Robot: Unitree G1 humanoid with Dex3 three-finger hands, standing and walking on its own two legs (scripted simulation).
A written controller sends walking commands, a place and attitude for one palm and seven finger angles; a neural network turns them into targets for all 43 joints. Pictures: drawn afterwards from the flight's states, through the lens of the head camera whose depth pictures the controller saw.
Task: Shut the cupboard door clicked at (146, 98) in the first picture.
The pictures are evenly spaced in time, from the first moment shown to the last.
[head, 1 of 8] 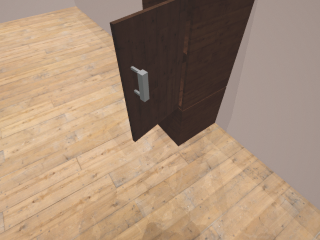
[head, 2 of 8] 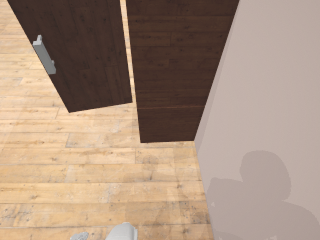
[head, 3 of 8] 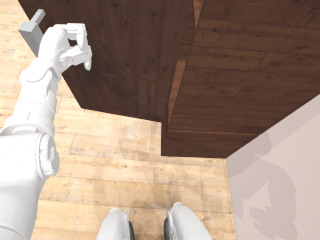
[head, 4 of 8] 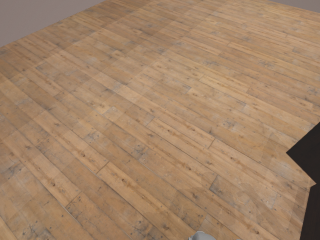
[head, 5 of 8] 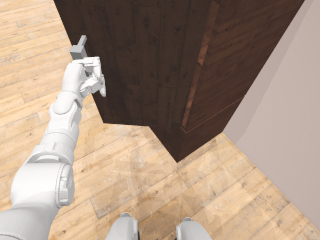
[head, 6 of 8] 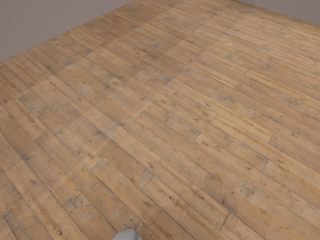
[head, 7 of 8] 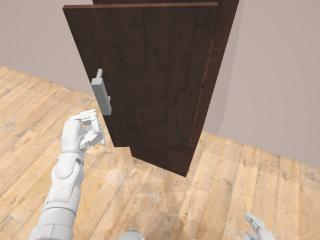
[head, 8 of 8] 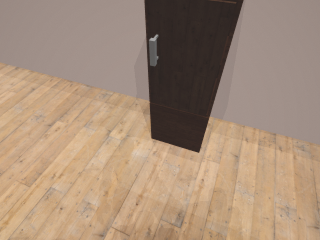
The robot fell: no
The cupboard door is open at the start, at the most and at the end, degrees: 100 100 0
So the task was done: yes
